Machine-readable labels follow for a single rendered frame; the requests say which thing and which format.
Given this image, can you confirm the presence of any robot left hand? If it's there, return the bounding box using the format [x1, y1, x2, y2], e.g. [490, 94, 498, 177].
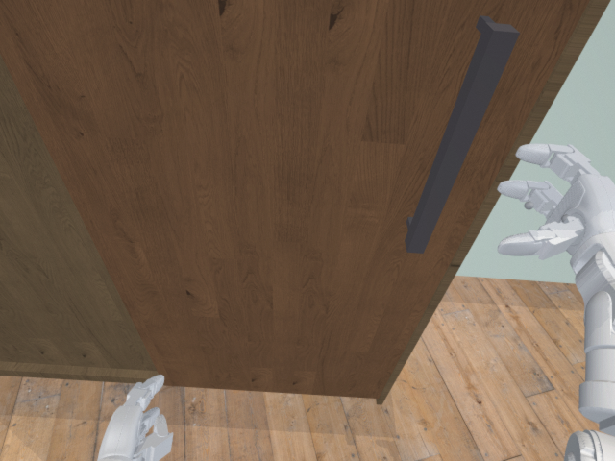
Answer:
[97, 375, 173, 461]

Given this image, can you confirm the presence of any robot right hand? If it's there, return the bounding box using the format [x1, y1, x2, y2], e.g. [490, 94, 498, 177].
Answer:
[497, 144, 615, 260]

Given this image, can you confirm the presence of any right robot forearm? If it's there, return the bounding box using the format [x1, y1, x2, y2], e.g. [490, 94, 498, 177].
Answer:
[570, 232, 615, 437]

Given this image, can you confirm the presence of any handle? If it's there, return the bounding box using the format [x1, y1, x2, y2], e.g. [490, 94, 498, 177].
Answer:
[405, 15, 520, 254]

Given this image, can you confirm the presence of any wardrobe door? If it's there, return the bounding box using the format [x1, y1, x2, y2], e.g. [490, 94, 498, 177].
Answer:
[0, 0, 590, 399]
[0, 55, 157, 371]

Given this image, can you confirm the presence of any robot right upper arm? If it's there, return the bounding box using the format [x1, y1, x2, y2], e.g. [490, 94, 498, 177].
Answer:
[564, 429, 615, 461]

